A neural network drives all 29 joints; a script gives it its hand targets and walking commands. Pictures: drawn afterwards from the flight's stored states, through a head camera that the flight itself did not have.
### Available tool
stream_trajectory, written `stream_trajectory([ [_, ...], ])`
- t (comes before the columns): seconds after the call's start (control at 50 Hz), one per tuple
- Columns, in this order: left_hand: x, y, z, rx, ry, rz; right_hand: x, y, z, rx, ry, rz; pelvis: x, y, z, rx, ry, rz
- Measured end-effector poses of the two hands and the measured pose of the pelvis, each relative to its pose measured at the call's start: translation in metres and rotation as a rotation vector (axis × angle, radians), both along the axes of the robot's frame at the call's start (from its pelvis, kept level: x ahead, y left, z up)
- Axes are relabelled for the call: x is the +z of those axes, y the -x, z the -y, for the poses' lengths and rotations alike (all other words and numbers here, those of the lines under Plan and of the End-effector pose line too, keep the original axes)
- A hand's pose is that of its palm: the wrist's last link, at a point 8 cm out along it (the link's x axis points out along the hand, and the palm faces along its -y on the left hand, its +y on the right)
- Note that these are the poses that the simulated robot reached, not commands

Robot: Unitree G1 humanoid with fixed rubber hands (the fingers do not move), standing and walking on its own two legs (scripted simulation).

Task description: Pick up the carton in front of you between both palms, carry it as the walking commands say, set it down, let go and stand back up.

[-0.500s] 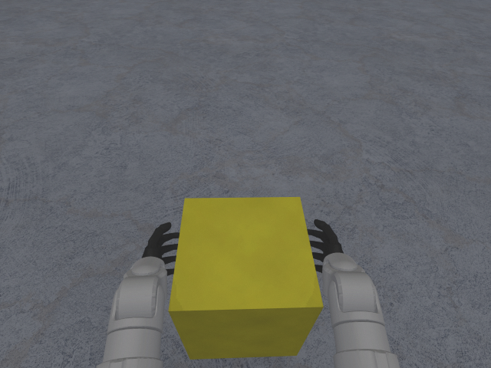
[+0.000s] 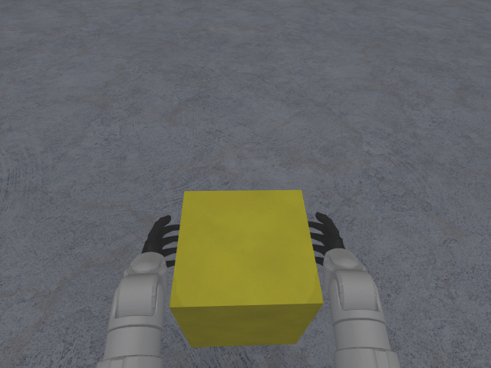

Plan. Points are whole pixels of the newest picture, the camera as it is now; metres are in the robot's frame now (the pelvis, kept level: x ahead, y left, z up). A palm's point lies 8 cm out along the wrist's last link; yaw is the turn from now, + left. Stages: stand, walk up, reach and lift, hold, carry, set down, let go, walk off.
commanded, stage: carry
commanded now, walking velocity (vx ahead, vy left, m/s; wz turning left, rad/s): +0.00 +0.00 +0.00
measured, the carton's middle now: (243, 272) +0.30 +0.00 -0.04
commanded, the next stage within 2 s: hold in 0.36 s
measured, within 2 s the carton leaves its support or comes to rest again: neither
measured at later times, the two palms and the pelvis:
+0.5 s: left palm (167, 261) +0.28 +0.13 +0.04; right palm (349, 267) +0.26 -0.17 +0.04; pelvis -0.01 +0.00 +0.01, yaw -6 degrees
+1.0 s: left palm (185, 251) +0.35 +0.11 -0.04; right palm (338, 271) +0.29 -0.18 -0.03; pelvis -0.03 +0.06 -0.02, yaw -15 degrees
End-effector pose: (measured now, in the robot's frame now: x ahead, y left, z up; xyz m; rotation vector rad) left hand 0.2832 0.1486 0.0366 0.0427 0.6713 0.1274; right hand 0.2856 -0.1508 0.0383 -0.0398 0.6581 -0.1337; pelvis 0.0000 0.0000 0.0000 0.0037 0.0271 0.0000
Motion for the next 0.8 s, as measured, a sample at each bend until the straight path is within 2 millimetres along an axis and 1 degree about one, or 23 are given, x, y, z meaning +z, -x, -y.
stream_trajectory([
  [0.36,0.001,0.002,0.007,-0.002,-0.001,0.002,0.001,0.002,0.007,-0.003,0.000,0.002,0.000,0.003,0.006,-0.002,-0.002,0.002],
  [0.4,0.001,0.004,0.008,0.000,-0.002,0.002,0.000,0.005,0.008,0.003,0.003,0.000,0.003,0.005,0.007,-0.020,-0.009,0.040],
  [0.48,0.000,0.005,0.018,-0.049,-0.006,-0.009,0.001,0.018,0.018,-0.029,0.022,-0.011,0.010,0.007,0.004,-0.097,-0.005,0.086],
  [0.58,0.002,-0.007,0.041,-0.168,-0.008,-0.005,0.003,0.041,0.038,-0.152,0.015,-0.009,0.012,0.009,-0.006,-0.161,0.009,0.112],
  [0.64,0.005,-0.014,0.048,-0.213,-0.005,-0.002,0.006,0.048,0.042,-0.202,0.013,-0.007,0.012,0.010,-0.014,-0.204,0.012,0.126],
  [0.7,0.004,-0.022,0.046,-0.217,0.010,-0.013,0.005,0.045,0.039,-0.218,0.010,-0.016,0.011,0.013,-0.023,-0.235,0.013,0.133],
  [0.8,-0.006,-0.035,0.038,-0.178,0.043,-0.040,-0.003,0.025,0.032,-0.203,0.007,-0.040,0.006,0.018,-0.037,-0.257,0.013,0.119],
])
